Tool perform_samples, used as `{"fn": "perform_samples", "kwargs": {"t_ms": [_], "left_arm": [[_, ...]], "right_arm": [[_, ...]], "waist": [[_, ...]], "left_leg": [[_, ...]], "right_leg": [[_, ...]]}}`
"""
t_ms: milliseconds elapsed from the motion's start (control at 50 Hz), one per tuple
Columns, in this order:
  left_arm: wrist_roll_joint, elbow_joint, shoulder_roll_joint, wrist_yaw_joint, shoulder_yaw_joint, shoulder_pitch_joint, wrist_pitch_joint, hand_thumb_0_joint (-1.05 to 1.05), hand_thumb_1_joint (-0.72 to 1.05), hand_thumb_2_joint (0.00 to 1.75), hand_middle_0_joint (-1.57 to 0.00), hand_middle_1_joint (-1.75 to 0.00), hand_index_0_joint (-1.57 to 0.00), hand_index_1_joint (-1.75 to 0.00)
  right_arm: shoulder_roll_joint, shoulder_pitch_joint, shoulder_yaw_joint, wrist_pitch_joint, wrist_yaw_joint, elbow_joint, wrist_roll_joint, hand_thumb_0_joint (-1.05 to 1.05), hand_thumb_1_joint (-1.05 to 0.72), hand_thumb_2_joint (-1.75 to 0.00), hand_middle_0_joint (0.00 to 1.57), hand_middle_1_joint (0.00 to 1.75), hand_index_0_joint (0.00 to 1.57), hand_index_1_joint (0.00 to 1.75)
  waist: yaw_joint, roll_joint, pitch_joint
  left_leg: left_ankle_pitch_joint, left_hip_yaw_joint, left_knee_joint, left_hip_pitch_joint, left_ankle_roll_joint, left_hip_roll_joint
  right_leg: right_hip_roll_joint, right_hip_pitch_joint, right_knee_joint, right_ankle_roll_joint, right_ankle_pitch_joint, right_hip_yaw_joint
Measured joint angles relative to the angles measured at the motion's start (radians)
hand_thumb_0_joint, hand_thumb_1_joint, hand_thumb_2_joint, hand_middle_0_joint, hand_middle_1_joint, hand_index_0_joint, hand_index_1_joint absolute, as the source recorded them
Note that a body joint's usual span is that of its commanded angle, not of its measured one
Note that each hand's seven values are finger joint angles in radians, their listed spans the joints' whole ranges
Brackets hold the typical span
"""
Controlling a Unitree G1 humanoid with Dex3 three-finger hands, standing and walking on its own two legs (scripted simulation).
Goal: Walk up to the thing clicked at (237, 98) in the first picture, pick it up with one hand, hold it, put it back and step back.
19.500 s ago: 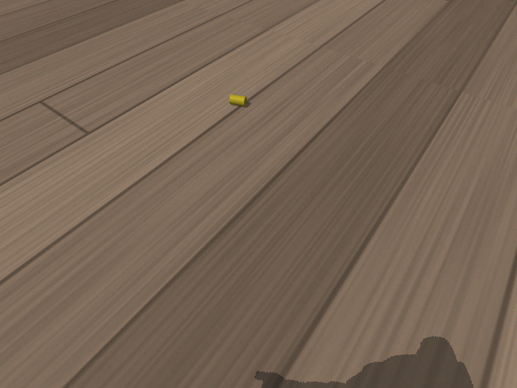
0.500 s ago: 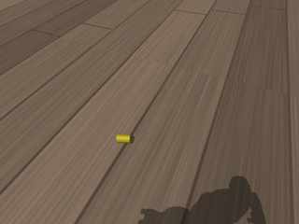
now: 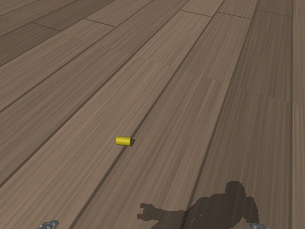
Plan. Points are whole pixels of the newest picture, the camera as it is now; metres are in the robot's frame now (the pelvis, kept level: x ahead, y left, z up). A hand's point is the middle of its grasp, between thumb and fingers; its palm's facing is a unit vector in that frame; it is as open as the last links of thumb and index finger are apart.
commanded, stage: walk up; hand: left
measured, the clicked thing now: (123, 140) +0.81 +0.23 -0.74
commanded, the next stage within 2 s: stand in 0.16 s
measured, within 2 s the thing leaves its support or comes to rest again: neither
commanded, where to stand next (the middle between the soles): +0.46 -0.01 m, yaw +2 degrees
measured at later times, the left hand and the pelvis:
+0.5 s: hand out of the picture +0.06 +0.25 -0.15, palm faces -0.02 -0.94 -0.33, open 7.4 cm; pelvis -0.02 +0.00 +0.01, yaw -1 degrees
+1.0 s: hand out of the picture +0.05 +0.25 -0.15, palm faces -0.06 -0.94 -0.34, open 7.4 cm; pelvis -0.02 -0.01 +0.01, yaw -1 degrees
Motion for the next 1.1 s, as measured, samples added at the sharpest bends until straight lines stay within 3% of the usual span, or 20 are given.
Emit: {"fn": "perform_samples", "kwargs": {"t_ms": [240, 580, 840, 1100], "left_arm": [[-0.001, 0.057, -0.005, 0.001, -0.017, 0.006, 0.011, 0.01, 0.90, 0.90, -0.21, -0.30, -0.20, -0.30], [0.004, 0.113, -0.025, -0.010, -0.041, -0.005, 0.005, 0.01, 0.90, 0.90, -0.21, -0.30, -0.20, -0.30], [0.006, 0.116, -0.011, -0.015, -0.038, 0.032, 0.010, 0.01, 0.90, 0.90, -0.21, -0.30, -0.20, -0.30], [-0.002, 0.110, -0.021, -0.010, -0.047, 0.015, 0.008, 0.01, 0.90, 0.90, -0.21, -0.30, -0.20, -0.30]], "right_arm": [[0.009, -0.054, 0.013, 0.007, -0.003, 0.026, 0.005, 0.00, -0.90, -0.90, 0.20, 0.30, 0.20, 0.29], [-0.002, -0.037, 0.022, 0.013, 0.001, 0.109, 0.009, 0.00, -0.90, -0.90, 0.20, 0.30, 0.20, 0.29], [-0.011, 0.032, 0.019, 0.016, 0.003, 0.136, 0.003, 0.00, -0.90, -0.90, 0.20, 0.30, 0.20, 0.29], [-0.006, -0.001, 0.037, 0.006, -0.004, 0.124, 0.010, 0.00, -0.90, -0.90, 0.20, 0.30, 0.20, 0.29]], "waist": [[0.008, 0.003, 0.009], [-0.017, 0.012, -0.003], [-0.028, 0.011, -0.012], [-0.024, 0.013, -0.008]], "left_leg": [[0.033, -0.002, -0.060, 0.034, -0.005, 0.004], [0.142, 0.009, -0.206, 0.075, -0.015, 0.017], [0.145, 0.012, -0.206, 0.042, -0.018, 0.019], [0.127, 0.015, -0.206, 0.061, -0.020, 0.023]], "right_leg": [[0.002, 0.034, -0.060, 0.001, 0.034, -0.002], [0.011, 0.058, -0.182, -0.003, 0.136, 0.010], [0.013, 0.014, -0.163, -0.008, 0.131, 0.013], [0.016, 0.036, -0.171, -0.010, 0.118, 0.016]]}}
